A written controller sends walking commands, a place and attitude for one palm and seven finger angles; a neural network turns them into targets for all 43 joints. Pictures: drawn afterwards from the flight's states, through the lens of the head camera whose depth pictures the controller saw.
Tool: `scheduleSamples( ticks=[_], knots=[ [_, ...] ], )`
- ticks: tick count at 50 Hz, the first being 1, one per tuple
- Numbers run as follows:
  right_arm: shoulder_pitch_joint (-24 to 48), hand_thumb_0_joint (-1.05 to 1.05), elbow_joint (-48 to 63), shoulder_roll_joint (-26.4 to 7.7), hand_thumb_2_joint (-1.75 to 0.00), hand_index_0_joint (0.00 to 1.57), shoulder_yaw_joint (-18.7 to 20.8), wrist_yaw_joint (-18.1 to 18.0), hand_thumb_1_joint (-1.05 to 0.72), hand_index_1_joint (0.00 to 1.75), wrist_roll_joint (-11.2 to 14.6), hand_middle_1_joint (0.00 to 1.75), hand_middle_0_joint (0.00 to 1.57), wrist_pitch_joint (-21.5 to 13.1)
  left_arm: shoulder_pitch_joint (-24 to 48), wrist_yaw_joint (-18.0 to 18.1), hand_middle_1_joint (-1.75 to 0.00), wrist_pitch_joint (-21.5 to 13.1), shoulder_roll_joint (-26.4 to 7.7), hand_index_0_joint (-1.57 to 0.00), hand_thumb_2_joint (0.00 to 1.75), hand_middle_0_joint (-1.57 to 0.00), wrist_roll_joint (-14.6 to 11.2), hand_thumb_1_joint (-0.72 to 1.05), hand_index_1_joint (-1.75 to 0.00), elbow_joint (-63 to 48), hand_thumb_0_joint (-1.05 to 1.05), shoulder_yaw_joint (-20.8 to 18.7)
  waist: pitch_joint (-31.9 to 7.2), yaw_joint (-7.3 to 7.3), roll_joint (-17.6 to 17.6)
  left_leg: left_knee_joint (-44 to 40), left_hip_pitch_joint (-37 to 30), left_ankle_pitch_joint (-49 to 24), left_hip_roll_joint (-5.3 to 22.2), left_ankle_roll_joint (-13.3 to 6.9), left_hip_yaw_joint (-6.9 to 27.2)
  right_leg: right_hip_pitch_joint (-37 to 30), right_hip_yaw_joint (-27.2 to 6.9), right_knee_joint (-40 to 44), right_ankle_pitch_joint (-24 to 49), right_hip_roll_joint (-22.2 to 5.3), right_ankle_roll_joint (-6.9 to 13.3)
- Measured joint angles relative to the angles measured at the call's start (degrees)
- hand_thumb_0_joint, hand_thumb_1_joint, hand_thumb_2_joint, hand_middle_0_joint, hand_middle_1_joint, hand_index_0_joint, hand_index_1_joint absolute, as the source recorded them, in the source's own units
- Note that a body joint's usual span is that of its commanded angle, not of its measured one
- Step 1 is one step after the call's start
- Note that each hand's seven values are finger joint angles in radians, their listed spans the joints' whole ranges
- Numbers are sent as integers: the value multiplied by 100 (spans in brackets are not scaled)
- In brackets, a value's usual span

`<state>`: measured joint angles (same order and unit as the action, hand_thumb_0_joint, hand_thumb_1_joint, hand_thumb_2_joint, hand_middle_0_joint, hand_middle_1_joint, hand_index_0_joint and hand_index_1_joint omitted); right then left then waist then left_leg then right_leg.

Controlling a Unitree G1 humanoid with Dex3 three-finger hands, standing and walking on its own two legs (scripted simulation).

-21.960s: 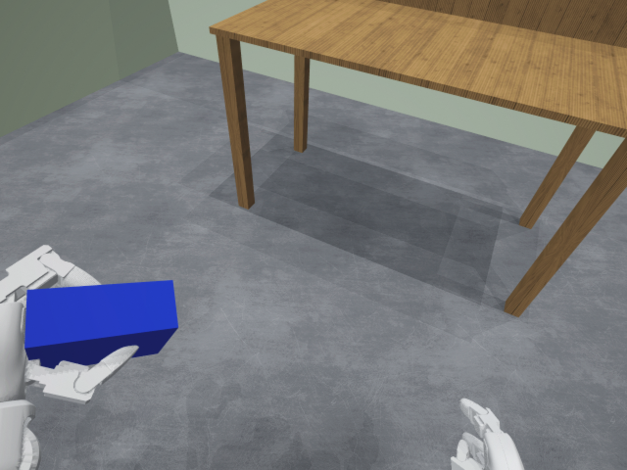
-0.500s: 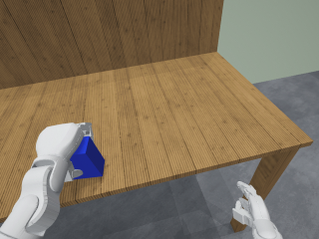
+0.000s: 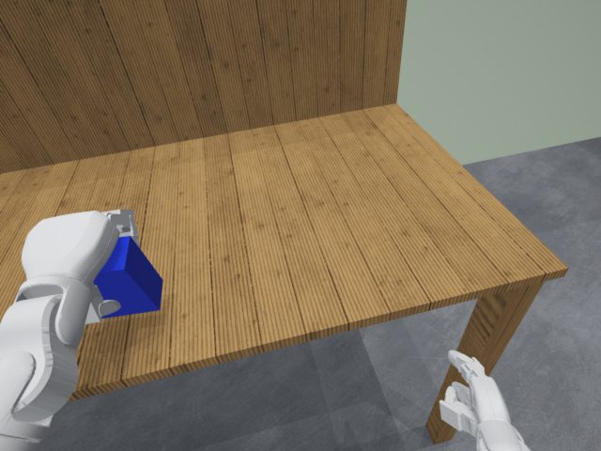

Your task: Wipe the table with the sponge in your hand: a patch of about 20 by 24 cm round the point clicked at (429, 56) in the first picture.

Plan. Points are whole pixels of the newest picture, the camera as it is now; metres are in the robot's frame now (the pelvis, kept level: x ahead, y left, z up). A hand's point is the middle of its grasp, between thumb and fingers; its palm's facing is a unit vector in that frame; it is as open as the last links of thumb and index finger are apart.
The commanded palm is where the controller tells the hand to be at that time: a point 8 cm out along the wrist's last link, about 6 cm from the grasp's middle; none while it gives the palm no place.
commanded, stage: move the sponge above the wiping area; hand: left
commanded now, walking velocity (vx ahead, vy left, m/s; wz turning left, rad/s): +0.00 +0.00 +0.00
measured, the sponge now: (110, 287) +0.24 +0.31 +0.12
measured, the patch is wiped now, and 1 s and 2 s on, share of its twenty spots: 0.10 0.10 0.25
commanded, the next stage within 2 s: lower the sponge onto the table in 0.16 s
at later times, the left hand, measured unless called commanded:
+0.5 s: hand (72, 246) +0.24 +0.34 +0.19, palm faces +0.25 +0.00 -0.97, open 9.1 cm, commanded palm +0.20 +0.32 +0.23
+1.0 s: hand (62, 262) +0.23 +0.35 +0.17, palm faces +0.23 -0.07 -0.97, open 9.1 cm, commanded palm +0.19 +0.32 +0.21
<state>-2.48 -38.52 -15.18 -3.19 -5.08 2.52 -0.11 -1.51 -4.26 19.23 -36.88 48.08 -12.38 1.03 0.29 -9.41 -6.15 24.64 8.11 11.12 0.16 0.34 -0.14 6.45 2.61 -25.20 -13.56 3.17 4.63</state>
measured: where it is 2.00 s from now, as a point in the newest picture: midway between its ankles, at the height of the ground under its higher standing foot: outside the picture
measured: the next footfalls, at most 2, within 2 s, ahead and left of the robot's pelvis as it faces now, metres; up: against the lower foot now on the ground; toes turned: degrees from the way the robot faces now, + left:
none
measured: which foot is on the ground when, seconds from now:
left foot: down 0.00-1.00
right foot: down 0.00-1.00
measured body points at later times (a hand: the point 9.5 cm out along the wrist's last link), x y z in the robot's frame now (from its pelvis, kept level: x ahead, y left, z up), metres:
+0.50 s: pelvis -0.01 +0.01 +0.00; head -0.03 -0.03 +0.45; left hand +0.23 +0.33 +0.24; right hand +0.24 -0.18 -0.08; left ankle +0.03 +0.13 -0.74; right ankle +0.01 -0.07 -0.74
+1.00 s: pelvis +0.00 +0.03 +0.00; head -0.03 -0.01 +0.45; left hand +0.22 +0.35 +0.22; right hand +0.25 -0.15 -0.07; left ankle +0.03 +0.13 -0.74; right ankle +0.01 -0.07 -0.74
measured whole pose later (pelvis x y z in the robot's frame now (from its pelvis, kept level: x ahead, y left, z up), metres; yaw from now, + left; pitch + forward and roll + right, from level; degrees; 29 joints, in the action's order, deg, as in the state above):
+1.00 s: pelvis +0.00 +0.03 +0.00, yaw +0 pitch -5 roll +0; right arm -1.4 -38.5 -14.5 -3.6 -3.5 3.4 1.6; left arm -0.9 -2.6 25.8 -33.0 47.0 -12.2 -3.0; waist -0.3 -8.4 -6.0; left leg 23.6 8.8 10.2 -1.8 -2.0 -0.7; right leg 6.6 1.9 -23.2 -12.1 1.3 2.0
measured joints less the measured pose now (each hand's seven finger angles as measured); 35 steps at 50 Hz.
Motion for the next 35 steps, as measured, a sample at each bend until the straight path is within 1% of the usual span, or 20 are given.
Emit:
scheduleSamples(
  ticks=[1,3,6,8,10,11,13,15,16,18,20,21,23,25,27,29,32,34,35],
  knots=[
    [8,1,-28,0,-90,20,12,13,-90,30,15,30,20,16,98,73,-142,60,-42,-84,107,-84,-56,-43,-142,95,-1,-147,-4,3,-5,-1,-16,3,15,12,4,-26,2,23,10,16,8],
    [63,1,-80,-22,-90,20,15,45,-90,30,53,30,20,67,250,110,-142,279,-113,-84,107,-84,-167,-43,-142,293,-1,-456,-24,34,-26,-2,-14,2,33,29,2,-24,-2,37,24,34,15],
    [140,1,-38,-101,-90,20,14,59,-90,30,108,30,20,158,310,-113,-142,671,-204,-84,107,-83,-278,-43,-142,556,-1,-772,-66,142,-93,47,94,-1,39,28,16,68,13,8,31,39,4],
    [162,1,44,-171,-90,20,24,55,-90,30,151,30,20,170,153,-348,-142,812,-216,-83,107,-83,-324,-43,-143,572,-1,-836,-68,216,-142,98,175,3,29,13,29,142,28,-35,25,28,-11],
    [138,1,137,-243,-90,20,44,23,-90,30,165,30,20,132,-42,-571,-142,800,-140,-83,107,-83,-339,-43,-143,520,-1,-712,-59,255,-184,161,252,15,12,-8,47,202,48,-84,12,12,-28],
    [111,1,176,-271,-90,20,54,-5,-90,30,156,30,20,105,-119,-674,-143,724,-82,-83,107,-83,-339,-43,-143,495,-1,-597,-47,265,-191,190,280,20,-2,-20,65,220,66,-109,1,-2,-39],
    [66,1,197,-292,-90,20,55,-79,-90,30,128,30,20,35,-229,-837,-143,455,9,-83,107,-83,-302,-43,-143,444,-1,-336,1,256,-161,238,305,31,-27,-39,89,237,93,-162,-26,-27,-53],
    [1,1,187,-257,-90,20,49,-175,-90,30,59,30,20,-54,-234,-869,-143,45,34,-84,107,-83,-220,-43,-143,401,-1,-106,61,210,-89,284,296,50,-33,-46,103,215,106,-191,-44,-31,-51],
    [-37,1,173,-220,-90,20,47,-217,-90,30,23,30,20,-101,-211,-812,-142,-186,32,-84,107,-83,-178,-43,-143,381,-1,-38,92,188,-44,289,271,55,-34,-43,111,183,113,-184,-46,-31,-48],
    [-97,1,128,-116,-90,20,40,-260,-90,30,-23,30,20,-189,-211,-586,-142,-595,-14,-84,107,-84,-113,-43,-142,278,-1,-54,134,134,46,261,197,58,-20,-31,88,113,87,-140,-31,-17,-36],
    [-154,1,96,-18,-90,20,57,-265,-90,30,-44,30,20,-248,-139,-260,-142,-790,-72,-84,107,-84,-78,-43,-142,196,-1,-148,154,86,81,225,120,63,0,-29,52,34,46,-71,3,3,-32],
    [-171,1,71,15,-90,20,71,-243,-90,30,-39,30,20,-250,-47,-97,-142,-798,-74,-84,107,-84,-86,-43,-142,212,-1,-209,153,75,74,200,87,57,2,-32,45,-8,37,-25,24,5,-38],
    [-156,1,-14,52,-90,20,79,-171,-90,30,1,30,20,-209,203,158,-142,-631,-47,-84,107,-84,-152,-43,-142,323,-1,-359,127,61,36,138,48,30,-12,-46,26,-45,16,44,64,-8,-62],
    [-97,1,-92,61,-90,20,59,-96,-90,30,31,30,20,-127,462,270,-142,-303,-10,-84,107,-84,-225,-43,-142,504,-1,-530,65,78,-15,83,69,-8,-39,-70,6,-9,-4,71,93,-36,-95],
    [-41,1,-100,57,-90,20,25,-33,-90,30,62,30,20,-29,590,227,-142,56,11,-84,107,-84,-288,-43,-143,633,-1,-683,-10,132,-61,36,130,-49,-76,-100,-2,66,-10,81,110,-74,-137],
    [13,1,-52,36,-90,20,-14,9,-90,30,115,30,20,43,554,86,-143,369,37,-84,107,-83,-330,-43,-143,683,-1,-749,-60,187,-112,10,198,-78,-106,-133,-15,143,-22,86,126,-105,-172],
    [34,1,87,-28,-90,20,-30,55,-90,30,164,30,20,91,309,-204,-143,645,188,-84,107,-83,-342,-43,-143,601,-1,-551,-89,246,-174,17,295,-92,-160,-186,-3,230,-7,72,129,-159,-226],
    [46,1,150,-66,-90,20,-38,53,-90,30,163,30,20,78,88,-383,-143,668,342,-83,107,-83,-288,-43,-143,450,-1,-274,-69,236,-171,34,326,-87,-195,-219,-7,269,-9,30,108,-194,-253],
    [42,1,172,-76,-90,20,-38,47,-90,30,143,30,20,57,-3,-458,-143,618,415,-83,107,-83,-233,-43,-143,376,-1,-111,-56,221,-153,44,332,-81,-213,-234,-4,278,-5,6,91,-212,-264]
  ],
)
